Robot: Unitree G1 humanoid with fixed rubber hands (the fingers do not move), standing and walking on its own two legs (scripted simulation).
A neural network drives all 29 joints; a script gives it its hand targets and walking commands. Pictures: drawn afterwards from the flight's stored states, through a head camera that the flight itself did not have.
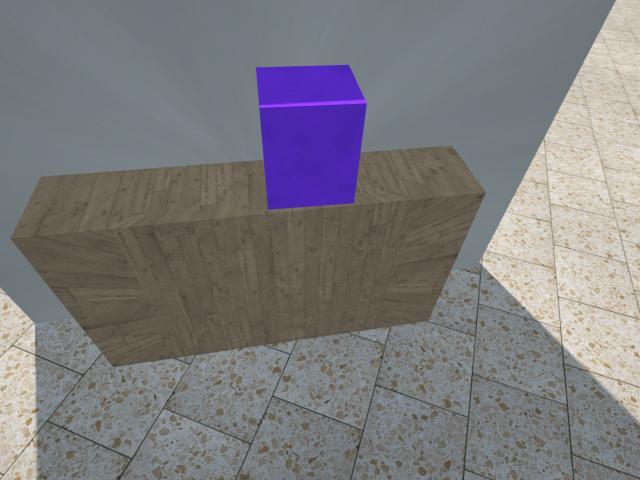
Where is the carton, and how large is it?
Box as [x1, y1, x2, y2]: [256, 65, 366, 209]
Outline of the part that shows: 348,65 256,67 268,209 353,202 366,103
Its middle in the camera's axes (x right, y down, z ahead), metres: -0.03 -0.23 +0.90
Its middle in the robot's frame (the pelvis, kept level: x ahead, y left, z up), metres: +0.83 +0.02 -0.02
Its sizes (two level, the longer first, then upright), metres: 0.208 0.178 0.260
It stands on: a pedestal, 0.62 m high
